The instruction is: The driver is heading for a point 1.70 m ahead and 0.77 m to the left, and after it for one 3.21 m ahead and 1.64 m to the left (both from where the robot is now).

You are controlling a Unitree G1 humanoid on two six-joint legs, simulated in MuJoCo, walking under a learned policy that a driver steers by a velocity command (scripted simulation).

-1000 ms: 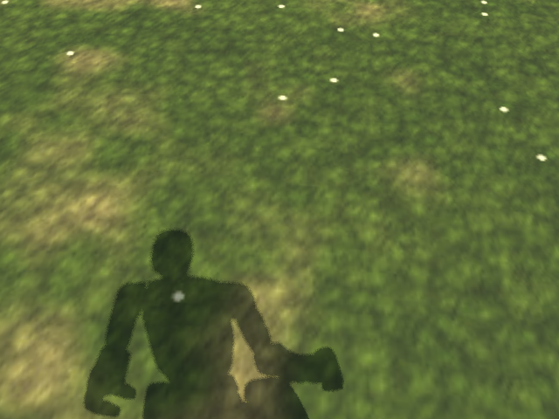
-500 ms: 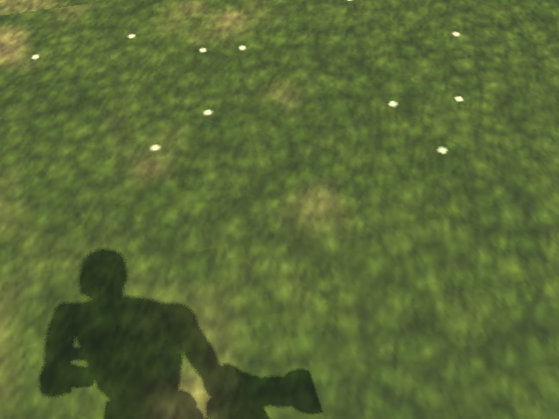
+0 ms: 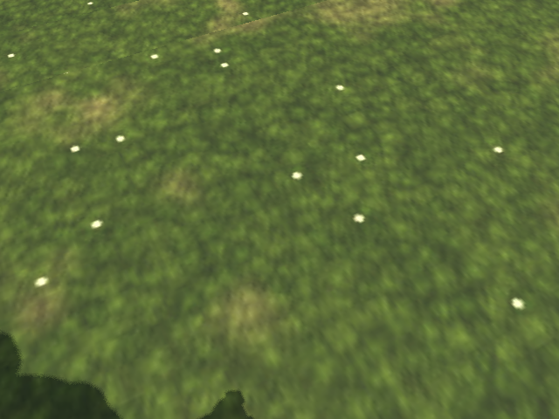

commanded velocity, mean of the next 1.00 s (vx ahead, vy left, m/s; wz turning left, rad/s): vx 0.50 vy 0.00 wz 0.34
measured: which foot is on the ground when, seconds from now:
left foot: down 0.00-0.34, up 0.36-0.82, down 0.84-1.00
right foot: up 0.00-0.32, down 0.34-0.86, up 0.88-1.00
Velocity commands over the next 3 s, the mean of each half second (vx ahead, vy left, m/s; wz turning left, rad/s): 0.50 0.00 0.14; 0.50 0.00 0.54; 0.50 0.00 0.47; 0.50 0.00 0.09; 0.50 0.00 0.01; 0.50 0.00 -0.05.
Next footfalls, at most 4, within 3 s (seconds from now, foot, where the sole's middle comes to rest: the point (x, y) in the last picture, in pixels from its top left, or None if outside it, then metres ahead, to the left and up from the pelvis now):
0.34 right None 0.33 -0.15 -0.77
0.84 left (219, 393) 0.54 0.17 -0.77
1.32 right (246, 273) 0.88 0.12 -0.77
1.84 left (117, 256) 0.93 0.49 -0.77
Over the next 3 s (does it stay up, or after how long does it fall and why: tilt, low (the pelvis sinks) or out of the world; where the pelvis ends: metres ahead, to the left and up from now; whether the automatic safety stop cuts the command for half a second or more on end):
stays up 1.35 0.74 0.00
